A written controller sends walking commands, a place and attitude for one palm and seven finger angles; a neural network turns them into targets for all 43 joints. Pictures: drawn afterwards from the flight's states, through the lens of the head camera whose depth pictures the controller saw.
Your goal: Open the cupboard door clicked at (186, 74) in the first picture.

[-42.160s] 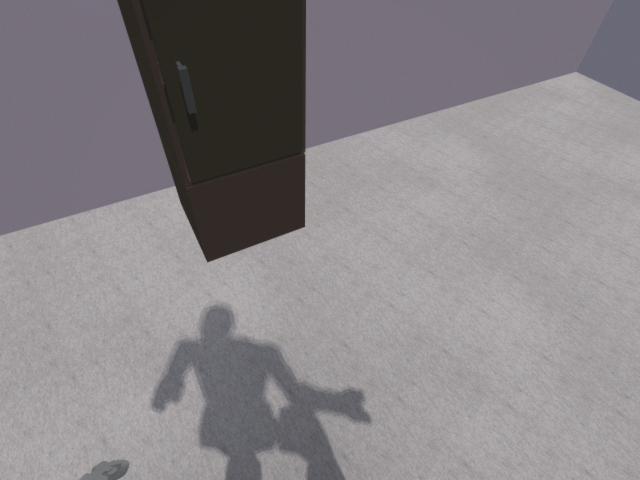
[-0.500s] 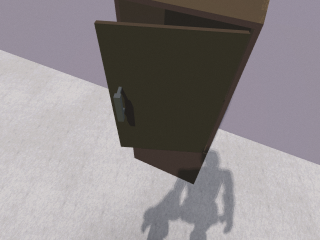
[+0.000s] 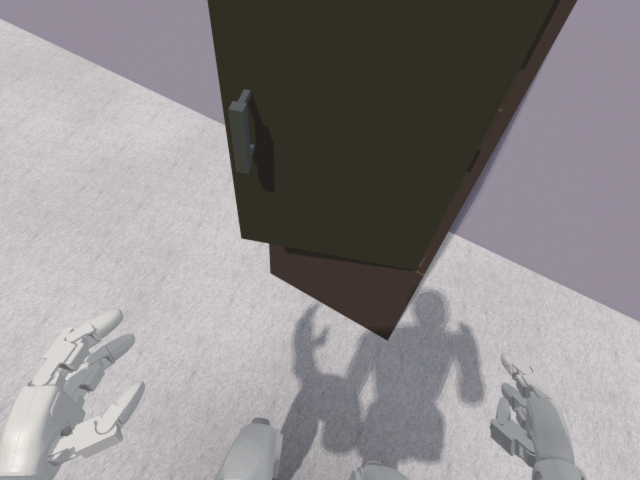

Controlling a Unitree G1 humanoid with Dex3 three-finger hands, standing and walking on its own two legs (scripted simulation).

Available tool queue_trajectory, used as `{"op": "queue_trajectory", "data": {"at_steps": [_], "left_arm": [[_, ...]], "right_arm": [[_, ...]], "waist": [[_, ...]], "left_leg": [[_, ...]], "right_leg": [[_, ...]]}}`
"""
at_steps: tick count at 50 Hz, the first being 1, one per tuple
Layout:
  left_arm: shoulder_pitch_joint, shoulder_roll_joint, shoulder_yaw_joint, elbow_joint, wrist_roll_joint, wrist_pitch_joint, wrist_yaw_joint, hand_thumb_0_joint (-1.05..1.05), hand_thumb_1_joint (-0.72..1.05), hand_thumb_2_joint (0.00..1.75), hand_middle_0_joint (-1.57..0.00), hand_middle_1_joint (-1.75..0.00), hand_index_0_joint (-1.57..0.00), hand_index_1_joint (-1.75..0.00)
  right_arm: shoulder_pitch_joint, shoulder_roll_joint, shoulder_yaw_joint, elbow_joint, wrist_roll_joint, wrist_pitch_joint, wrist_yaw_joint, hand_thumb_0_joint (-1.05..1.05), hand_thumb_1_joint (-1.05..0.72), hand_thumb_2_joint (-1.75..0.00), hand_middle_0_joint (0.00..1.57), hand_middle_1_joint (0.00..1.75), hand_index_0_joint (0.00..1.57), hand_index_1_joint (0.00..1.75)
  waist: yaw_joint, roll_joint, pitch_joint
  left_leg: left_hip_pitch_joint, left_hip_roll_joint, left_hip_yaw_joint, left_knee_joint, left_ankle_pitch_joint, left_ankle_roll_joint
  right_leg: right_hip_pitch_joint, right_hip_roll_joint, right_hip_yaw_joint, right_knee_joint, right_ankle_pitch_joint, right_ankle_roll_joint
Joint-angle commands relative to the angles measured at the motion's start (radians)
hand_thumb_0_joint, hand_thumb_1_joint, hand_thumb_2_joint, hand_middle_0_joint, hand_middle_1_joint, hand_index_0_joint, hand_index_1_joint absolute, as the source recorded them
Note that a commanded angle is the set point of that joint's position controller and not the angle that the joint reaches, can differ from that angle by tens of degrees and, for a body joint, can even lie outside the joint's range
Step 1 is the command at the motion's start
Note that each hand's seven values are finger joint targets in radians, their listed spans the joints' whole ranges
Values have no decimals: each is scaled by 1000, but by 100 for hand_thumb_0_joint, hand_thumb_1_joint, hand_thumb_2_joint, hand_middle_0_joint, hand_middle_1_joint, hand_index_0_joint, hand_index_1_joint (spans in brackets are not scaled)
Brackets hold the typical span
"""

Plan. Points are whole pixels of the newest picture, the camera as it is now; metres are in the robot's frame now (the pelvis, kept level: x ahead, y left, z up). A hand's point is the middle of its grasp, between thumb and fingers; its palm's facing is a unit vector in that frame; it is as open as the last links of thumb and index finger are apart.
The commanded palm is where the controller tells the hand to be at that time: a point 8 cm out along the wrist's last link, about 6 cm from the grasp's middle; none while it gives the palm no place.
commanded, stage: raise the hand with hooked fingers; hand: left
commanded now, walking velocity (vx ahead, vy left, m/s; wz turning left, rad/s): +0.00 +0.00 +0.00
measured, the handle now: (244, 132) +0.59 +0.19 +0.07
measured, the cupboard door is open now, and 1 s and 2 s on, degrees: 21 21 21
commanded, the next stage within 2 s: move the hooked fingers beside the handle in 1.58 s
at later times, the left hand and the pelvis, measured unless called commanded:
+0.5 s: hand (109, 331) +0.25 +0.27 +0.05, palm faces -0.03 -1.00 -0.05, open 12.2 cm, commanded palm +0.23 +0.32 +0.07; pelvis +0.00 +0.03 +0.01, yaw -2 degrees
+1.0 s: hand (74, 281) +0.28 +0.31 +0.09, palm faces -0.02 -1.00 -0.06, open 13.9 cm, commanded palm +0.26 +0.36 +0.09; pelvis +0.00 +0.05 +0.03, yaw -1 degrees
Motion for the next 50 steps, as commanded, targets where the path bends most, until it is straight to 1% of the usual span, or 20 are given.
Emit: {"op": "queue_trajectory", "data": {"at_steps": [1,2,4,5,7,8,11,12,14,16,17,19,21,25,27,32,37,40,47,50], "left_arm": [[-323,151,-30,-352,-31,-159,-25,0,27,63,-25,-70,-25,-70],[-333,142,-55,-286,-40,-128,-56,0,25,62,-25,-72,-25,-72],[-316,202,-18,-153,-25,-35,-101,0,20,60,-25,-75,-25,-75],[-303,225,1,-101,-23,23,-120,0,18,59,-25,-76,-25,-76],[-242,282,83,-36,-38,142,-146,0,13,57,-25,-80,-25,-80],[-224,299,119,-75,-57,183,-148,0,11,56,-26,-81,-26,-81],[-185,332,252,-154,-109,205,-85,0,4,53,-26,-86,-26,-86],[-167,329,278,-173,-116,183,-54,0,1,52,-26,-87,-26,-87],[-145,265,251,-214,-109,120,2,0,-3,50,-27,-90,-27,-90],[-174,202,177,-186,-81,68,29,0,-8,48,-27,-93,-27,-93],[-197,174,135,-130,-66,60,21,0,-10,47,-27,-94,-27,-94],[-232,169,83,-57,-37,51,-9,0,-15,45,-27,-98,-27,-98],[-282,187,49,-60,-28,53,-54,0,-20,43,-28,-100,-28,-100],[-356,299,112,-214,-46,51,-81,0,-29,39,-29,-107,-29,-107],[-376,365,182,-267,-54,41,-47,0,-34,37,-29,-110,-29,-110],[-356,310,183,-170,-57,58,16,0,-45,32,-30,-117,-30,-117],[-417,249,72,-9,-24,185,-51,0,-50,30,-30,-120,-30,-120],[-504,294,86,-43,-22,204,-86,0,-50,30,-30,-120,-30,-120],[-620,418,219,-62,-39,103,-62,0,-50,30,-30,-120,-30,-120],[-619,399,200,20,-36,118,-82,0,-50,30,-30,-120,-30,-120]], "right_arm": [[10,-110,-11,-50,3,-73,-35,0,-90,-90,20,30,20,30],[13,-118,-4,-44,10,-80,-40,0,-90,-90,20,30,20,30],[21,-130,-5,-39,23,-78,-51,0,-90,-90,20,30,20,30],[19,-135,-4,-51,30,-73,-55,0,-90,-90,20,30,20,30],[12,-138,-5,-82,37,-56,-56,0,-90,-90,20,30,20,30],[15,-132,-2,-109,37,-44,-52,0,-90,-90,20,30,20,30],[9,-100,-2,-136,30,-18,-43,0,-90,-90,20,30,20,30],[6,-88,-4,-137,24,-19,-37,0,-90,-90,20,30,20,30],[17,-73,-12,-120,19,-24,-23,0,-90,-90,20,30,20,30],[23,-82,-19,-99,16,-26,-13,0,-90,-90,20,30,20,30],[29,-92,-19,-91,13,-24,-12,0,-90,-90,20,30,20,30],[52,-119,-21,-81,17,-24,-9,0,-90,-90,20,30,20,30],[73,-143,-22,-89,26,-33,-16,0,-90,-90,20,30,20,30],[84,-157,-19,-115,31,-55,-29,0,-90,-90,20,30,20,30],[86,-156,-12,-112,24,-59,-31,0,-90,-90,20,30,20,30],[77,-149,1,-109,21,-35,-26,0,-90,-90,20,30,20,30],[91,-168,7,-139,34,-3,-28,0,-90,-90,20,30,20,30],[94,-174,7,-149,35,-4,-32,0,-90,-90,20,30,20,30],[94,-169,18,-124,15,-11,-34,0,-90,-90,20,30,20,30],[95,-169,20,-116,22,-2,-36,0,-90,-90,20,30,20,30]], "waist": [[-118,189,-146],[-128,160,-116],[-121,83,-108],[-106,44,-119],[-45,39,-186],[-22,33,-253],[28,-10,-342],[50,23,-360],[37,63,-322],[-11,40,-238],[-37,-2,-178],[-66,29,-132],[-79,59,-145],[-48,161,-298],[-27,190,-314],[-32,195,-197],[-66,149,-125],[-68,134,-175],[-43,181,-218],[-51,187,-203]], "left_leg": [[213,-13,-9,-65,103,49],[188,-13,-17,-57,91,51],[128,-13,-10,-63,61,53],[114,-17,-9,-73,64,55],[136,-25,-2,-97,119,57],[158,-31,5,-114,158,56],[198,-28,-2,-148,254,46],[219,-29,-2,-157,290,42],[275,-26,6,-192,308,35],[277,-25,4,-195,256,34],[245,-23,-2,-182,226,38],[221,-24,-8,-191,145,41],[256,-21,-17,-213,100,46],[419,-15,-43,-267,139,42],[464,-9,-67,-290,177,29],[467,-1,-105,-357,74,9],[438,0,-110,-395,-8,12],[475,-4,-106,-391,29,17],[544,-4,-126,-393,80,-2],[532,-4,-106,-395,80,7]], "right_leg": [[-109,-10,204,-252,138,51],[-115,-7,210,-256,128,56],[-96,-21,242,-300,78,70],[-62,-29,257,-319,68,77],[38,-39,266,-329,127,83],[113,-50,260,-327,193,88],[237,-64,247,-300,417,118],[243,-50,217,-271,465,104],[169,-29,154,-248,471,81],[60,-17,128,-249,383,81],[13,-12,128,-246,342,81],[-65,-9,116,-254,207,69],[-88,-8,110,-267,145,60],[-40,-6,93,-266,180,43],[-27,5,74,-246,204,30],[-53,9,47,-257,168,30],[-58,8,45,-295,156,38],[-32,7,49,-313,175,39],[-28,15,54,-298,180,23],[-17,8,57,-317,183,29]]}}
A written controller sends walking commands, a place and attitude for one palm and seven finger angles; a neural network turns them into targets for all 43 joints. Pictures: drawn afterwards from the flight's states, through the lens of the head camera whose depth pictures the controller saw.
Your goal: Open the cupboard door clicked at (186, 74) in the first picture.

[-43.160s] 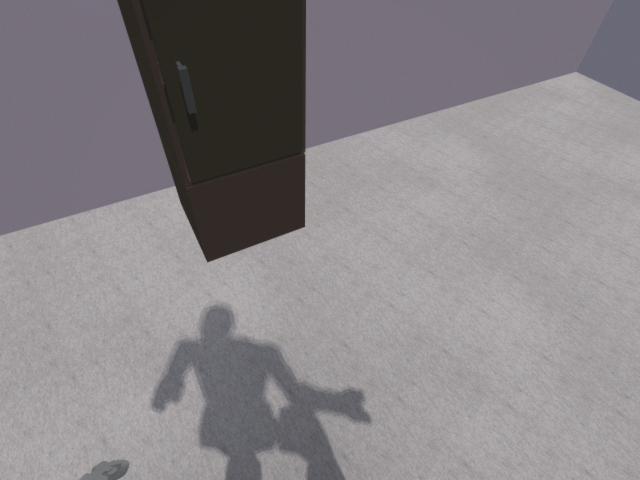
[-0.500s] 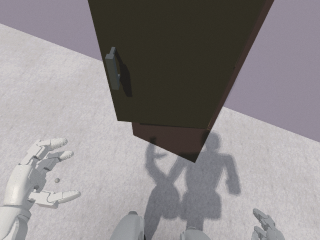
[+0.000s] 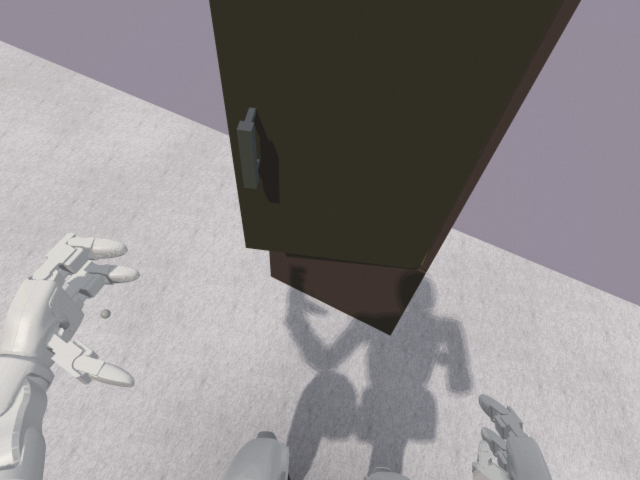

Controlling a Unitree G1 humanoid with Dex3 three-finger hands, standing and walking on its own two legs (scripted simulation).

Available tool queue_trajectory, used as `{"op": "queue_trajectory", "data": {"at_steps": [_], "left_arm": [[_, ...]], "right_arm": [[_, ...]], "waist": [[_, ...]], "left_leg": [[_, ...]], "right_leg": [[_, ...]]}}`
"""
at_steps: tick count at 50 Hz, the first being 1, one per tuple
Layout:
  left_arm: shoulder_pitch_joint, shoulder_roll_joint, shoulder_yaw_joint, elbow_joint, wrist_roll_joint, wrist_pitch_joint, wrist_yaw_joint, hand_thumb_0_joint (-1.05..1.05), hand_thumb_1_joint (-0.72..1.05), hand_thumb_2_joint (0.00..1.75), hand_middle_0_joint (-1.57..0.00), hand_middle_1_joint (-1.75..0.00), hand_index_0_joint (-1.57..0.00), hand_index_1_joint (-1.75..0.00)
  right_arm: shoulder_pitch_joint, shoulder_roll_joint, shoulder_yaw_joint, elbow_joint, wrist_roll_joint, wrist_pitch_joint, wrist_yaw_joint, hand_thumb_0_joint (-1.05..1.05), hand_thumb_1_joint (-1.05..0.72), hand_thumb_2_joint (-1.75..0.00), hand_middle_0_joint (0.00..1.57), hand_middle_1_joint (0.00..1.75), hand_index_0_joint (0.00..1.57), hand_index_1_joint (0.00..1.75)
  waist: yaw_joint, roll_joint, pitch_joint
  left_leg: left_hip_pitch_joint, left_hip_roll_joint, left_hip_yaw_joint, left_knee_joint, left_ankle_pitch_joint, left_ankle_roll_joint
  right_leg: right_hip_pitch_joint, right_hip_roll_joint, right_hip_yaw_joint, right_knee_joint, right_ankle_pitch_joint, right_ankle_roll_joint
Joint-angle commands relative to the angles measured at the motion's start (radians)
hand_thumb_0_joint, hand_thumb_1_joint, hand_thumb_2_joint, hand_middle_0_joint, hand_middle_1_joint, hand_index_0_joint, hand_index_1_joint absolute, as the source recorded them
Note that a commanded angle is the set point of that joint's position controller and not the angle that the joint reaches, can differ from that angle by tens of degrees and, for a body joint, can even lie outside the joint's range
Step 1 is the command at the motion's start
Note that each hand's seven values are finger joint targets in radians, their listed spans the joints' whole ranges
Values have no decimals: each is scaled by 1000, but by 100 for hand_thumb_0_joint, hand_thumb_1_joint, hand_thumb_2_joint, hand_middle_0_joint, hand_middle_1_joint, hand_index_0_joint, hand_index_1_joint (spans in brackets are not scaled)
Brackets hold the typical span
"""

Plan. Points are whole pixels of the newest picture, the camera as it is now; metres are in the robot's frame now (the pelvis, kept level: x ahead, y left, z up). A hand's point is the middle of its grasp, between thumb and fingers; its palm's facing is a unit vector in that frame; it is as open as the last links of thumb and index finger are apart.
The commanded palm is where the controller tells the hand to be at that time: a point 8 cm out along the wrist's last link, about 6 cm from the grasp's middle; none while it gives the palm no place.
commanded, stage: raise the hand with hooked fingers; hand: left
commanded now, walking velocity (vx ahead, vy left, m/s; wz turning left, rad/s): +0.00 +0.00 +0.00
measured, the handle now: (251, 149) +0.58 +0.15 +0.04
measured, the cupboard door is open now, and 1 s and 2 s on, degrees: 21 21 21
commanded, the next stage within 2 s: move the hooked fingers beside the handle in 0.58 s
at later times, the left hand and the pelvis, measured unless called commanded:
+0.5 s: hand (127, 303) +0.29 +0.25 +0.06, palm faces -0.02 -1.00 -0.03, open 14.0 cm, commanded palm +0.27 +0.30 +0.06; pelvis +0.01 -0.02 +0.00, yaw +0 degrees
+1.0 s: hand (152, 264) +0.35 +0.23 +0.06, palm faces -0.06 -1.00 -0.01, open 14.0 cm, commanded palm +0.33 +0.29 +0.06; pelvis +0.00 -0.02 -0.01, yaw +0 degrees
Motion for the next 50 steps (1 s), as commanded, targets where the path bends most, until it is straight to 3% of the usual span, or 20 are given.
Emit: {"op": "queue_trajectory", "data": {"at_steps": [1,6,10,12,14,16,21,27,30,34,35,36,38,39,43,44,47,50], "left_arm": [[-209,256,114,-131,-33,-53,-16,0,-50,30,-30,-120,-30,-120],[-210,246,82,-79,-44,13,-76,0,-50,30,-30,-120,-30,-120],[-192,265,119,-95,-62,-13,-69,0,-50,30,-30,-120,-30,-120],[-211,292,148,-109,-64,-43,-53,0,-50,30,-30,-120,-30,-120],[-210,287,153,-111,-60,-67,-39,0,-50,30,-30,-120,-30,-120],[-208,277,147,-105,-58,-77,-30,0,-50,30,-30,-120,-30,-120],[-203,266,116,-102,-53,-64,-48,0,-50,30,-30,-120,-30,-120],[-230,286,136,-103,-66,-59,-54,0,-50,30,-30,-120,-30,-120],[-229,270,131,-76,-70,-64,-54,0,-50,30,-30,-120,-30,-120],[-234,264,115,-71,-62,-59,-60,0,-50,30,-30,-120,-30,-120],[-277,279,116,-71,-54,-61,-57,0,-50,30,-30,-120,-30,-120],[-298,254,92,-56,-51,-57,-57,0,-50,30,-30,-120,-30,-120],[-409,280,100,-17,-44,-61,-55,0,-50,30,-30,-120,-30,-120],[-436,258,79,-2,-41,-65,-55,0,-50,30,-30,-120,-30,-120],[-536,292,82,33,-19,-71,-49,0,-50,30,-30,-120,-30,-120],[-561,277,60,44,-11,-70,-47,0,-50,30,-30,-120,-30,-120],[-570,308,82,63,0,-63,-32,0,-50,30,-30,-120,-30,-120],[-562,304,80,74,16,-46,-12,0,-50,30,-30,-120,-30,-120]], "right_arm": [[-6,-181,-85,-121,11,-36,-23,0,-90,-90,20,30,20,30],[5,-187,-89,-129,20,-30,-26,0,-90,-90,20,30,20,30],[14,-184,-94,-133,14,-32,-16,0,-90,-90,20,30,20,30],[15,-185,-95,-128,10,-33,-12,0,-90,-90,20,30,20,30],[17,-179,-94,-126,9,-31,-8,0,-90,-90,20,30,20,30],[14,-177,-95,-124,9,-28,-6,0,-90,-90,20,30,20,30],[13,-176,-95,-122,16,-24,-9,0,-90,-90,20,30,20,30],[8,-173,-90,-117,15,-23,-16,0,-90,-90,20,30,20,30],[5,-170,-87,-115,17,-21,-16,0,-90,-90,20,30,20,30],[-1,-170,-86,-122,19,-21,-15,0,-90,-90,20,30,20,30],[0,-173,-86,-114,18,-21,-18,0,-90,-90,20,30,20,30],[2,-171,-84,-114,18,-21,-19,0,-90,-90,20,30,20,30],[7,-177,-83,-94,17,-20,-27,0,-90,-90,20,30,20,30],[11,-176,-82,-88,18,-20,-29,0,-90,-90,20,30,20,30],[18,-184,-82,-76,16,-20,-35,0,-90,-90,20,30,20,30],[19,-183,-81,-72,17,-18,-35,0,-90,-90,20,30,20,30],[33,-187,-84,-69,14,-10,-30,0,-90,-90,20,30,20,30],[38,-185,-88,-74,14,5,-23,0,-90,-90,20,30,20,30]], "waist": [[-8,148,-241],[-7,114,-241],[-1,68,-250],[7,72,-249],[7,114,-262],[2,98,-257],[-10,103,-265],[-9,97,-251],[-12,65,-245],[-9,92,-244],[-14,102,-246],[-23,84,-245],[-43,73,-225],[-47,77,-224],[-43,93,-276],[-44,114,-283],[-26,131,-328],[-22,138,-346]], "left_leg": [[408,21,-157,-232,11,-59],[384,11,-124,-216,68,-43],[359,5,-102,-188,132,-36],[337,2,-96,-171,145,-37],[353,3,-92,-169,154,-39],[336,2,-86,-167,131,-35],[320,0,-69,-152,132,-26],[290,-3,-62,-128,148,-24],[268,-2,-60,-128,121,-24],[281,-3,-61,-133,117,-24],[287,-1,-66,-133,117,-25],[285,0,-68,-132,103,-23],[258,4,-72,-117,67,-24],[261,3,-75,-119,48,-24],[289,8,-87,-119,48,-25],[307,7,-91,-122,54,-26],[346,10,-103,-129,90,-31],[371,14,-103,-139,123,-34]], "right_leg": [[-118,36,2,-137,84,-40],[-76,38,8,-169,122,-39],[-56,44,14,-166,158,-38],[-44,48,20,-153,163,-43],[-55,43,23,-146,167,-40],[-52,41,29,-149,153,-35],[-33,37,50,-163,170,-29],[-17,39,66,-162,194,-29],[-20,34,74,-169,167,-22],[-29,33,70,-166,164,-24],[-41,33,66,-160,163,-26],[-53,33,63,-160,150,-23],[-85,34,74,-158,108,-23],[-97,33,70,-157,88,-24],[-107,33,64,-139,85,-31],[-117,31,60,-136,92,-32],[-106,35,47,-125,116,-40],[-112,32,39,-123,142,-37]]}}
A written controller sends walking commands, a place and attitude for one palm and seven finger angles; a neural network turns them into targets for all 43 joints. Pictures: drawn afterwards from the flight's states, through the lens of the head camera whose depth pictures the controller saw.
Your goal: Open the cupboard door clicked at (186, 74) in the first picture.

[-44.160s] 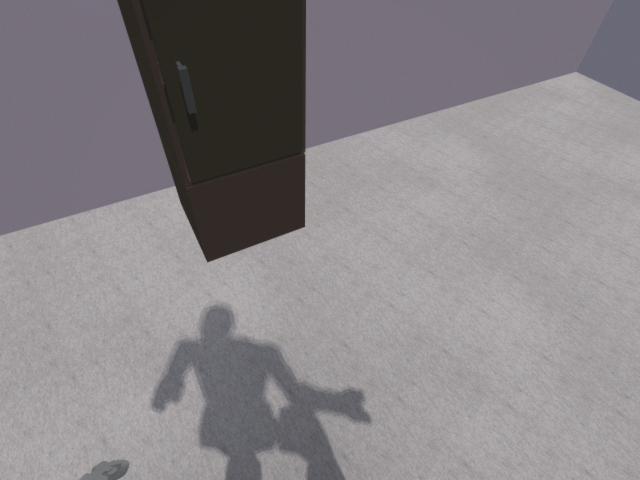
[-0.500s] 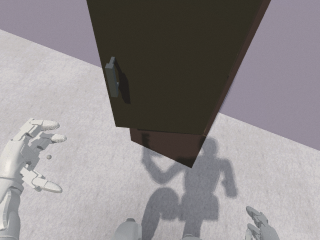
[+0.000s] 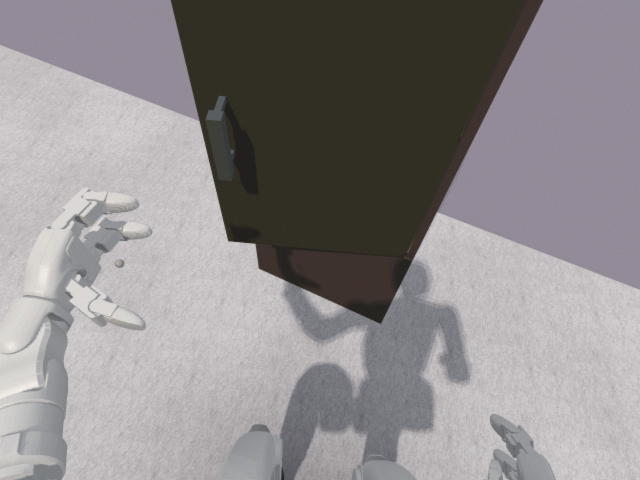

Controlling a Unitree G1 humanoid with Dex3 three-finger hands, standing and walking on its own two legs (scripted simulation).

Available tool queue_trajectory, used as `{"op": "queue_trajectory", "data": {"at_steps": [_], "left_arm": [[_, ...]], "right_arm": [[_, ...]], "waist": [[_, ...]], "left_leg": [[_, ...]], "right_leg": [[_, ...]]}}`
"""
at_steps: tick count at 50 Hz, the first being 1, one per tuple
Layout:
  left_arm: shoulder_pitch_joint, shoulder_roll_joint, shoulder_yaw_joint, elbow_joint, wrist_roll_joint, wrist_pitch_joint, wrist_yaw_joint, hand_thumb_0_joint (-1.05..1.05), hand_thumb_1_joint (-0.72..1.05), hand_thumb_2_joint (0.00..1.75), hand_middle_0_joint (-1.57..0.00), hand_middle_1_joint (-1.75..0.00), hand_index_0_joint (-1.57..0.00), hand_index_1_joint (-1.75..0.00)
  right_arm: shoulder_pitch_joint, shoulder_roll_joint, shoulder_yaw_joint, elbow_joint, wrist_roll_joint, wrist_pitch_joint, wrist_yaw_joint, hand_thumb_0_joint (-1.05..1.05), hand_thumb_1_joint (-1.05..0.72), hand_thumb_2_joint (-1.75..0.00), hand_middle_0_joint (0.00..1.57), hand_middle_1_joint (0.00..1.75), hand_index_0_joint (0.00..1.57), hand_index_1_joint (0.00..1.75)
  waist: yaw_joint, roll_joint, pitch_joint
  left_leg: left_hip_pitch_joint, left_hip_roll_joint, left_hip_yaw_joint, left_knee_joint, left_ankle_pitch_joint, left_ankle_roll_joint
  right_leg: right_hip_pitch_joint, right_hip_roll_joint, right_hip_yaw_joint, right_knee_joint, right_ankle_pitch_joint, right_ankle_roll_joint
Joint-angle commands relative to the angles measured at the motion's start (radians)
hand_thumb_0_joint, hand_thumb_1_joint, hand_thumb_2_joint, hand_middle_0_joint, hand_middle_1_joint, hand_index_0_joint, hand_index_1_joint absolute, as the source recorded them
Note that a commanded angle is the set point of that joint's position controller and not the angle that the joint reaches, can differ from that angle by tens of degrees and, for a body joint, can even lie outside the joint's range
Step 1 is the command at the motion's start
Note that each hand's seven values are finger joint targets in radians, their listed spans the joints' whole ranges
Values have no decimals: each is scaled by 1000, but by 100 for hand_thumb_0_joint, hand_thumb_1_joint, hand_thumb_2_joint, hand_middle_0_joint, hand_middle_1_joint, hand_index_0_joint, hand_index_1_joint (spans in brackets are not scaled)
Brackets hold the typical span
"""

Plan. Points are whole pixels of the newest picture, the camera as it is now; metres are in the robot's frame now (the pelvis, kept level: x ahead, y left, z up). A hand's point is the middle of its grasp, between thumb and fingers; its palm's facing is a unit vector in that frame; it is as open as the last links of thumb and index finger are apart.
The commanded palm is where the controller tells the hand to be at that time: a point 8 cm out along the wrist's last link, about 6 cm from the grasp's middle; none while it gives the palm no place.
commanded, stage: move the hooked fingers beside the handle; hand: left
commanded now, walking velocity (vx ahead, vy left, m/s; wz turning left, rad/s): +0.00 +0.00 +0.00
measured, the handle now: (223, 139) +0.58 +0.18 +0.05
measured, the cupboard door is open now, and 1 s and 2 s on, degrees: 21 21 21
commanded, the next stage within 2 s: none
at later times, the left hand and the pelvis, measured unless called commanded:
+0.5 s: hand (145, 215) +0.41 +0.24 +0.06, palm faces -0.03 -1.00 -0.02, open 14.0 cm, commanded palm +0.40 +0.30 +0.06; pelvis +0.01 +0.00 +0.00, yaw -1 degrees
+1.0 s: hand (158, 172) +0.49 +0.25 +0.06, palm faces -0.02 -1.00 -0.01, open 14.0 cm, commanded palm +0.48 +0.29 +0.06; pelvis +0.00 +0.00 -0.02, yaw -3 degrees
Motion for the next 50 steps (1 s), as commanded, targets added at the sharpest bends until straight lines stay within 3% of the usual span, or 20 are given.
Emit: {"op": "queue_trajectory", "data": {"at_steps": [1,2,5,7,10,16,18,20,22,23,28,31,33,35,36,37,39,48,49,50], "left_arm": [[-266,267,84,-187,-9,-46,34,0,-50,30,-30,-120,-30,-120],[-257,279,98,-166,-8,-42,40,0,-50,30,-30,-120,-30,-120],[-289,259,87,-124,-2,-35,61,0,-50,30,-30,-120,-30,-120],[-302,260,86,-140,3,-49,68,0,-50,30,-30,-120,-30,-120],[-336,262,84,-109,14,-68,73,0,-50,30,-30,-120,-30,-120],[-484,261,56,-60,37,-104,70,0,-50,30,-30,-120,-30,-120],[-508,273,61,-47,43,-112,69,0,-50,30,-30,-120,-30,-120],[-545,293,73,-29,50,-116,76,0,-50,30,-30,-120,-30,-120],[-547,303,82,11,51,-114,80,0,-50,30,-30,-120,-30,-120],[-583,305,76,42,60,-110,81,0,-50,30,-30,-120,-30,-120],[-680,375,107,175,83,-109,80,0,-50,30,-30,-120,-30,-120],[-719,369,89,188,95,-130,69,0,-50,30,-30,-120,-30,-120],[-776,356,72,214,97,-145,64,0,-50,30,-30,-120,-30,-120],[-827,397,90,265,100,-143,63,0,-50,30,-30,-120,-30,-120],[-830,386,79,294,100,-137,59,0,-50,30,-30,-120,-30,-120],[-845,419,107,299,98,-138,56,0,-50,30,-30,-120,-30,-120],[-867,461,121,328,109,-130,53,0,-50,30,-30,-120,-30,-120],[-995,525,136,347,141,-136,67,0,-50,30,-30,-120,-30,-120],[-1004,518,125,371,143,-128,66,0,-50,30,-30,-120,-30,-120],[-1021,549,141,383,149,-122,69,0,-50,30,-30,-120,-30,-120]], "right_arm": [[34,-166,-77,-125,2,-25,-9,0,-90,-90,20,30,20,30],[43,-169,-77,-126,-1,-21,-7,0,-90,-90,20,30,20,30],[54,-168,-80,-126,0,0,1,0,-90,-90,20,30,20,30],[62,-171,-82,-131,-4,7,6,0,-90,-90,20,30,20,30],[78,-174,-88,-117,-5,25,9,0,-90,-90,20,30,20,30],[100,-178,-91,-86,-8,46,9,0,-90,-90,20,30,20,30],[109,-179,-91,-80,-8,51,8,0,-90,-90,20,30,20,30],[116,-180,-91,-69,-11,61,8,0,-90,-90,20,30,20,30],[123,-181,-88,-66,-12,69,7,0,-90,-90,20,30,20,30],[124,-182,-88,-60,-11,74,7,0,-90,-90,20,30,20,30],[140,-186,-81,-51,-12,99,7,0,-90,-90,20,30,20,30],[148,-184,-83,-49,-16,109,12,0,-90,-90,20,30,20,30],[155,-184,-83,-39,-17,115,15,0,-90,-90,20,30,20,30],[165,-194,-82,-28,-15,124,11,0,-90,-90,20,30,20,30],[165,-192,-81,-27,-14,128,12,0,-90,-90,20,30,20,30],[175,-196,-81,-29,-16,129,10,0,-90,-90,20,30,20,30],[181,-199,-77,-24,-15,138,8,0,-90,-90,20,30,20,30],[224,-208,-74,-6,-23,160,10,0,-90,-90,20,30,20,30],[225,-207,-72,-6,-22,164,11,0,-90,-90,20,30,20,30],[234,-213,-70,-2,-23,167,10,0,-90,-90,20,30,20,30]], "waist": [[7,114,-339],[14,115,-337],[-1,72,-309],[7,94,-333],[-12,72,-335],[-36,116,-358],[-31,141,-391],[-34,126,-402],[-33,112,-395],[-45,106,-384],[-53,85,-360],[-51,147,-408],[-66,138,-418],[-84,97,-390],[-89,94,-383],[-79,93,-405],[-79,114,-427],[-103,168,-492],[-114,172,-469],[-115,153,-460]], "left_leg": [[423,-7,-86,-178,145,-10],[419,-5,-90,-175,158,-11],[394,-5,-82,-178,151,-9],[410,-6,-84,-172,192,-12],[414,-2,-79,-164,197,-10],[448,4,-97,-150,202,-14],[483,6,-100,-142,239,-17],[483,8,-106,-139,244,-17],[461,6,-101,-130,250,-13],[451,8,-100,-128,243,-13],[366,2,-81,-104,209,-4],[398,3,-81,-87,240,-7],[412,8,-91,-76,234,-8],[352,10,-90,-67,191,-1],[332,7,-85,-64,170,2],[319,5,-82,-53,183,4],[303,5,-75,-41,194,5],[347,20,-94,-16,224,1],[326,19,-90,-13,206,3],[307,20,-95,-13,196,4]], "right_leg": [[-42,11,46,-169,171,-10],[-42,15,43,-160,178,-15],[-49,15,43,-170,182,-7],[-42,17,40,-155,206,-14],[-60,18,44,-159,212,-7],[-116,17,42,-145,195,-11],[-122,19,43,-138,213,-15],[-123,18,41,-136,215,-14],[-118,21,43,-133,225,-15],[-131,19,44,-133,225,-11],[-119,18,56,-127,225,-8],[-142,19,58,-112,235,-11],[-177,24,56,-107,219,-10],[-180,24,61,-107,195,-6],[-179,24,66,-111,183,-4],[-164,25,68,-101,195,-8],[-153,24,75,-96,214,-4],[-223,35,68,-77,203,-5],[-231,35,71,-83,192,-3],[-229,35,68,-81,183,-3]]}}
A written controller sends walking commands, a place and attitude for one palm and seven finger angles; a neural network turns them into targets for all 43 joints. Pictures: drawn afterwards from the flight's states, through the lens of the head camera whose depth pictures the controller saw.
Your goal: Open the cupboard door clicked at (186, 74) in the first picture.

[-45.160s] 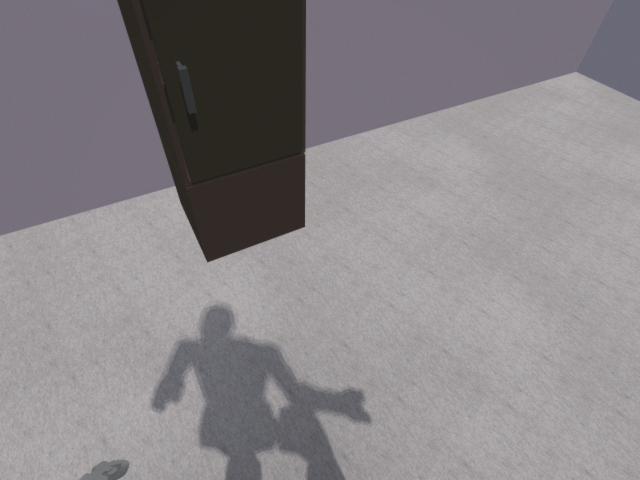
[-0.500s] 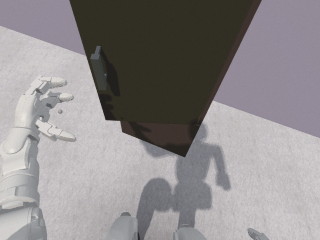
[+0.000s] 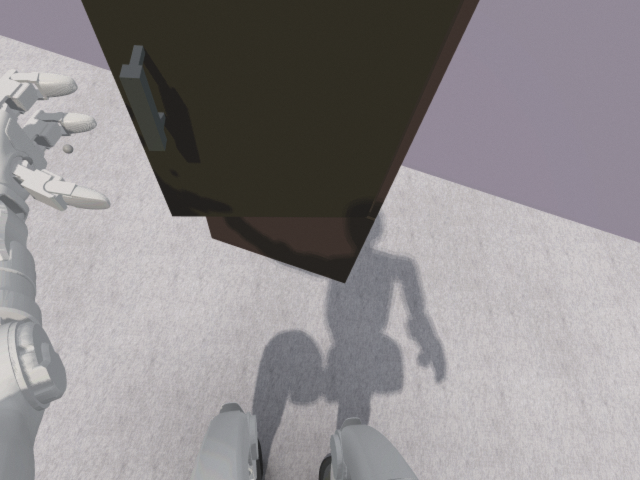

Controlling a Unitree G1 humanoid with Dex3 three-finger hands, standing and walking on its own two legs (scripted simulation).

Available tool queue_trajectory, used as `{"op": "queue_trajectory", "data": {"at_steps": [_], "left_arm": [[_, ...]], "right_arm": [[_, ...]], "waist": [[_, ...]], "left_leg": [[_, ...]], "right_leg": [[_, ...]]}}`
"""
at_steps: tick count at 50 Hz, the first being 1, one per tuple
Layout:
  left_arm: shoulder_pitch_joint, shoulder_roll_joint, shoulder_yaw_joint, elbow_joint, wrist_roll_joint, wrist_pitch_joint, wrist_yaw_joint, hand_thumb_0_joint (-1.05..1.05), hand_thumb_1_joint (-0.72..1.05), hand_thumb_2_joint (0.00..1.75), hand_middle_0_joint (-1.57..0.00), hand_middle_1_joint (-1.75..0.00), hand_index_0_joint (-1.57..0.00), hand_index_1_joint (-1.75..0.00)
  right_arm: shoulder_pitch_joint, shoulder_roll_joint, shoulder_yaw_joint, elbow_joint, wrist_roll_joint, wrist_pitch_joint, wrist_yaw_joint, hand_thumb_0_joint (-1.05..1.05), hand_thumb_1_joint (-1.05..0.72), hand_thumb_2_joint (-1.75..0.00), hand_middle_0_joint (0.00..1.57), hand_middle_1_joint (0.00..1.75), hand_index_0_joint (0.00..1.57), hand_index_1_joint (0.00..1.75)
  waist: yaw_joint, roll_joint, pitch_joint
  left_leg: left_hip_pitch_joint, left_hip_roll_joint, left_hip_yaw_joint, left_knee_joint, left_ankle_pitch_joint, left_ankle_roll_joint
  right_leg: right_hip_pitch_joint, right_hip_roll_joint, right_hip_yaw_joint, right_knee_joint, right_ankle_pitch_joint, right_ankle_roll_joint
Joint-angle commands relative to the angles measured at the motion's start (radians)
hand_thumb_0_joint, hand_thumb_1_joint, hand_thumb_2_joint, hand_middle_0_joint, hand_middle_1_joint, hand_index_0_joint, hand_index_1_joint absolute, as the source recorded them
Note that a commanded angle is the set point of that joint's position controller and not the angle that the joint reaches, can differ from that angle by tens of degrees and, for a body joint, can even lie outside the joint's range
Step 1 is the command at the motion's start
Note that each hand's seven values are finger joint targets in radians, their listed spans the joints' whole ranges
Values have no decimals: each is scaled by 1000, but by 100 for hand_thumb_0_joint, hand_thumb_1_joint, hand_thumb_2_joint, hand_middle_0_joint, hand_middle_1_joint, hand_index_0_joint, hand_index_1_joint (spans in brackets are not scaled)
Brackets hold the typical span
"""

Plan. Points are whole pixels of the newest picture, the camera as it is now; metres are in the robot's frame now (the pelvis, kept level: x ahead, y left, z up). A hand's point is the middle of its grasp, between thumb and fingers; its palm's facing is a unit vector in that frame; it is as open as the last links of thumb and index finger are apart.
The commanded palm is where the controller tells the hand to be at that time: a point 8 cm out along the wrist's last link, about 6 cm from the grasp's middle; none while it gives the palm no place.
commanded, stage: move the hooked fingers beside the handle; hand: left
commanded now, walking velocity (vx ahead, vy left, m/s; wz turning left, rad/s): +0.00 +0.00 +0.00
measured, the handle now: (148, 100) +0.57 +0.20 +0.07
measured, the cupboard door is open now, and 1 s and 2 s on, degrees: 21 21 21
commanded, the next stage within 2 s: slide the fingers in behind the handle in 1.28 s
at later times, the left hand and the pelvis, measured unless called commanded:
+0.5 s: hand (84, 118) +0.54 +0.27 +0.07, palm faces +0.01 -1.00 +0.00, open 14.0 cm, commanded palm +0.52 +0.30 +0.07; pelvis +0.01 +0.01 -0.01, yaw -2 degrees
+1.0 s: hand (87, 124) +0.53 +0.27 +0.07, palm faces +0.05 -1.00 +0.02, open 14.0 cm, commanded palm +0.52 +0.31 +0.07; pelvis +0.01 +0.02 +0.00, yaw -1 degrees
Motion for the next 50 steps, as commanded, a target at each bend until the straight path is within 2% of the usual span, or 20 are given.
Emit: {"op": "queue_trajectory", "data": {"at_steps": [1,3,6,10,11,14,16,18,23,27,28,30,32,35,37,39,41,43,47,50], "left_arm": [[-458,331,37,-170,-5,-48,8,0,-50,30,-30,-120,-30,-120],[-453,357,57,-156,2,-41,10,0,-50,30,-30,-120,-30,-120],[-489,337,27,-134,15,-28,14,0,-50,30,-30,-120,-30,-120],[-546,376,44,-116,27,-29,29,0,-50,30,-30,-120,-30,-120],[-581,358,20,-106,32,-24,32,0,-50,30,-30,-120,-30,-120],[-630,404,40,-62,45,-18,41,0,-50,30,-30,-120,-30,-120],[-587,443,69,-81,56,-17,42,0,-50,30,-30,-120,-30,-120],[-558,384,34,-108,59,-19,37,0,-50,30,-30,-120,-30,-120],[-533,395,61,-123,43,4,30,0,-50,30,-30,-120,-30,-120],[-589,447,105,-194,39,-20,45,0,-50,30,-30,-120,-30,-120],[-594,476,125,-218,45,-32,51,0,-50,30,-30,-120,-30,-120],[-580,454,111,-239,50,-47,58,0,-50,30,-30,-120,-30,-120],[-582,364,50,-238,47,-50,54,0,-50,30,-30,-120,-30,-120],[-537,295,-6,-149,44,-10,40,0,-50,30,-30,-120,-30,-120],[-501,239,-37,-132,32,11,26,0,-50,30,-30,-120,-30,-120],[-517,211,-63,-112,29,27,28,0,-50,30,-30,-120,-30,-120],[-501,262,-15,-104,26,22,41,0,-50,30,-30,-120,-30,-120],[-540,280,2,-153,27,-10,60,0,-50,30,-30,-120,-30,-120],[-590,387,76,-184,46,-64,102,0,-50,30,-30,-120,-30,-120],[-601,417,79,-172,66,-73,102,0,-50,30,-30,-120,-30,-120]], "right_arm": [[145,-200,-69,-57,-2,-8,-19,0,-90,-90,20,30,20,30],[158,-205,-68,-59,-6,-1,-18,0,-90,-90,20,30,20,30],[170,-204,-66,-56,-8,8,-14,0,-90,-90,20,30,20,30],[185,-213,-62,-53,-14,17,-15,0,-90,-90,20,30,20,30],[186,-211,-58,-51,-15,16,-13,0,-90,-90,20,30,20,30],[196,-220,-51,-49,-16,18,-16,0,-90,-90,20,30,20,30],[209,-220,-52,-59,-21,23,-14,0,-90,-90,20,30,20,30],[214,-216,-57,-60,-26,30,-5,0,-90,-90,20,30,20,30],[225,-220,-61,-67,-25,50,1,0,-90,-90,20,30,20,30],[227,-218,-62,-60,-28,50,0,0,-90,-90,20,30,20,30],[226,-219,-65,-59,-29,48,1,0,-90,-90,20,30,20,30],[224,-213,-65,-55,-30,51,4,0,-90,-90,20,30,20,30],[223,-204,-67,-46,-31,52,10,0,-90,-90,20,30,20,30],[225,-208,-69,-39,-27,64,10,0,-90,-90,20,30,20,30],[228,-207,-70,-48,-26,65,11,0,-90,-90,20,30,20,30],[223,-208,-70,-47,-27,67,10,0,-90,-90,20,30,20,30],[220,-212,-69,-56,-27,66,8,0,-90,-90,20,30,20,30],[216,-209,-68,-58,-32,63,9,0,-90,-90,20,30,20,30],[205,-210,-65,-63,-36,51,10,0,-90,-90,20,30,20,30],[197,-209,-59,-61,-33,50,10,0,-90,-90,20,30,20,30]], "waist": [[-10,178,-438],[-2,184,-463],[-24,183,-448],[-38,192,-450],[-55,194,-439],[-70,194,-436],[-40,237,-502],[-35,278,-553],[-38,215,-541],[-36,230,-552],[-28,250,-585],[-25,285,-590],[-40,314,-575],[-58,267,-480],[-49,273,-476],[-69,229,-441],[-57,191,-429],[-48,232,-472],[-45,224,-494],[-40,253,-524]], "left_leg": [[519,-12,-99,-116,234,3],[535,-10,-102,-113,270,0],[532,-7,-108,-106,264,2],[533,-1,-120,-98,259,-1],[523,0,-124,-96,245,1],[507,2,-131,-81,242,2],[531,-1,-128,-76,300,-2],[622,6,-143,-76,376,-13],[600,8,-138,-80,388,-7],[600,7,-137,-77,391,-5],[623,8,-139,-77,407,-9],[666,10,-143,-81,439,-16],[724,15,-159,-84,470,-23],[702,18,-168,-109,412,-24],[718,15,-173,-119,425,-25],[686,14,-172,-117,390,-20],[628,8,-159,-116,345,-13],[658,6,-160,-109,380,-18],[605,2,-146,-85,365,-11],[601,2,-141,-78,355,-12]], "right_leg": [[-32,7,59,-173,205,-2],[-34,9,53,-164,227,-3],[-68,11,49,-166,217,-1],[-106,13,42,-157,201,-2],[-122,14,40,-155,192,-1],[-146,15,37,-147,187,-1],[-114,14,37,-134,218,-7],[-158,15,25,-122,246,-9],[-117,20,22,-135,274,-2],[-99,24,26,-133,282,-5],[-90,24,28,-132,288,-4],[-101,25,25,-135,294,-8],[-150,28,16,-136,288,-12],[-178,27,6,-158,254,-9],[-184,27,-1,-159,252,-14],[-202,24,-1,-162,247,-7],[-169,21,5,-163,237,-8],[-170,19,9,-149,248,-12],[-126,21,23,-133,254,-12],[-107,20,28,-132,250,-9]]}}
